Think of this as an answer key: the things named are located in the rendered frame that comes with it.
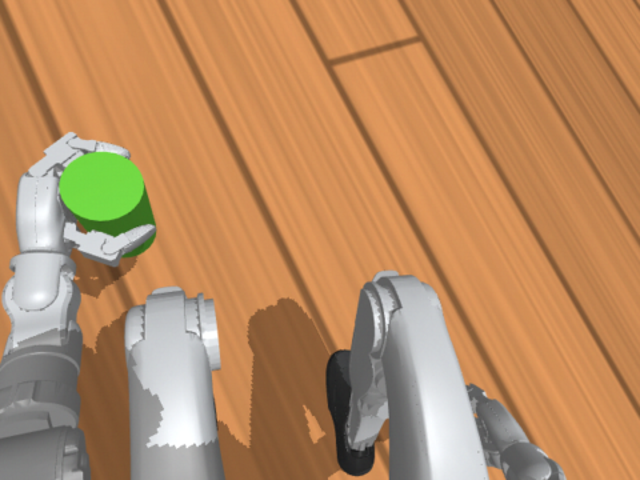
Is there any right robot foot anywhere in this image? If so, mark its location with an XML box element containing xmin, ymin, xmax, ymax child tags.
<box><xmin>326</xmin><ymin>350</ymin><xmax>375</xmax><ymax>476</ymax></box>

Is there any right robot arm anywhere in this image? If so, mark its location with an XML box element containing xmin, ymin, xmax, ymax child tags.
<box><xmin>500</xmin><ymin>442</ymin><xmax>567</xmax><ymax>480</ymax></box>

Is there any left robot arm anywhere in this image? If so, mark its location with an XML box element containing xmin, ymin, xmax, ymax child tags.
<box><xmin>0</xmin><ymin>250</ymin><xmax>91</xmax><ymax>480</ymax></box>

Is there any right robot hand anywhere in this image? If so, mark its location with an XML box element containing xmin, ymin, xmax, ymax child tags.
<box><xmin>466</xmin><ymin>383</ymin><xmax>530</xmax><ymax>470</ymax></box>

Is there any left robot hand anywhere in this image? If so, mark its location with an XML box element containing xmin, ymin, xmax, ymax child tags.
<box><xmin>16</xmin><ymin>132</ymin><xmax>156</xmax><ymax>267</ymax></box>

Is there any can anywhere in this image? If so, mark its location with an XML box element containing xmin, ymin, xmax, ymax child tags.
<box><xmin>59</xmin><ymin>152</ymin><xmax>156</xmax><ymax>258</ymax></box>

